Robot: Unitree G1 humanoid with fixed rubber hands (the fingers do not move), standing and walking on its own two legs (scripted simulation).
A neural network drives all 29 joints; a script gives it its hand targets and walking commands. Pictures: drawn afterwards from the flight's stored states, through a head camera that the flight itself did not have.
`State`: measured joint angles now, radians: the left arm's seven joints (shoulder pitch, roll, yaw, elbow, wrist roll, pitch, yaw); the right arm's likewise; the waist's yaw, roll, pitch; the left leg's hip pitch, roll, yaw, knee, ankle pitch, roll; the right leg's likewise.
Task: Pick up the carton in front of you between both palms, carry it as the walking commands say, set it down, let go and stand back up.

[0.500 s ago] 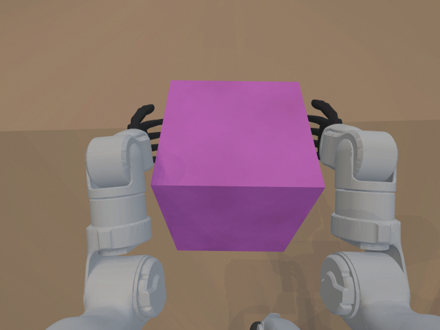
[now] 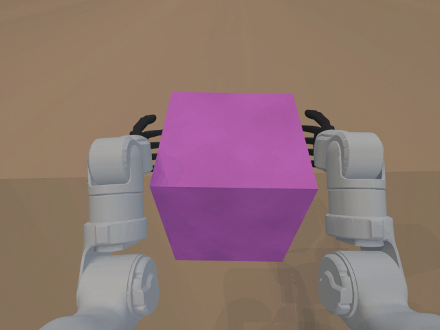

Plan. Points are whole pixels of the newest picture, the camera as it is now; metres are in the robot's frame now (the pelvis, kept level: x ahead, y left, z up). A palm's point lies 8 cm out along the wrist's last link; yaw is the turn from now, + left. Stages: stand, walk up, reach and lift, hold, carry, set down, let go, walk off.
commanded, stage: carry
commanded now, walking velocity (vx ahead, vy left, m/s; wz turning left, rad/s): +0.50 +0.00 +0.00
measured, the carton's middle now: (230, 182) +0.37 -0.01 +0.09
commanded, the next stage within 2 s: none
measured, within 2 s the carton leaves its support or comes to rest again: neither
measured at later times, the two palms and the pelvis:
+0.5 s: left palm (158, 57) +0.65 +0.14 +0.20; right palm (287, 43) +0.69 -0.16 +0.21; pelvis +0.30 -0.04 +0.06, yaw +1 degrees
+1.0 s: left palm out of the picture +1.00 +0.12 +0.25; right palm out of the picture +0.97 -0.17 +0.25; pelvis +0.61 +0.01 +0.10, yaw +0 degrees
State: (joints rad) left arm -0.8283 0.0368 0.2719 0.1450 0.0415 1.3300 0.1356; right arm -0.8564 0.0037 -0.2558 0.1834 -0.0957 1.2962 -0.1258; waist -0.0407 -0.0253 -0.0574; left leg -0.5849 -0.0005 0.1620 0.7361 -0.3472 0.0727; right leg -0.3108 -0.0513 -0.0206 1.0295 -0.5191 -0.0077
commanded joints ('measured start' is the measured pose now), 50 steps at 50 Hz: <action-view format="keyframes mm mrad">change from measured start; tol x32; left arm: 1 -771 -1079 -553 -69 -366 -18 -236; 50 -703 -1011 -554 -160 -302 -28 -167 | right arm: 1 -749 1105 590 -115 501 1 236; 50 -818 1103 636 -276 585 -3 238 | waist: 1 -56 91 -488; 15 30 176 -400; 19 152 -274 -548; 36 15 -119 -405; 39 -73 367 -581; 50 -27 125 -442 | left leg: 1 825 333 -673 -278 320 240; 14 562 227 -170 -355 360 89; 16 458 180 -52 -109 603 25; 19 -226 -64 -135 577 -186 -75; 21 -311 20 -198 756 -137 -29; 31 -240 89 -116 239 13 -41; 37 529 -79 94 -140 81 15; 39 922 345 -830 -378 -104 224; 42 796 326 -635 -271 332 218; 50 666 272 -339 -370 183 164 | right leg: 1 -557 47 56 473 33 -33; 9 -527 -19 -11 66 131 -29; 16 117 136 -255 -463 262 -62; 19 635 -289 730 -702 174 -314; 37 138 -106 -134 -280 854 -65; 39 -400 118 -61 198 23 17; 50 -504 -21 -16 14 132 -30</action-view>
